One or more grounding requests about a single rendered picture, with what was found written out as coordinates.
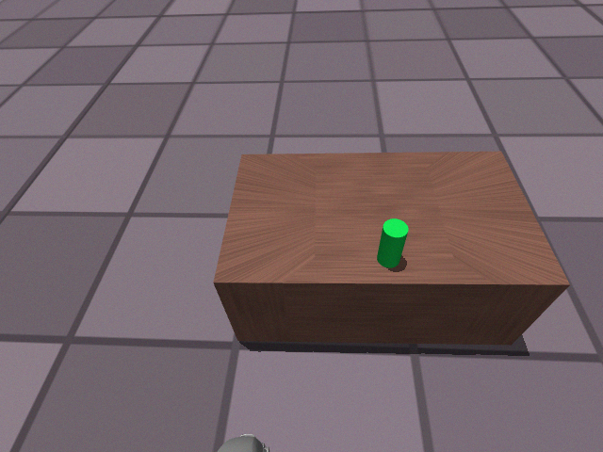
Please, can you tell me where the can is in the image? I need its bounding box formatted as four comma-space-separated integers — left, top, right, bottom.
377, 218, 408, 268

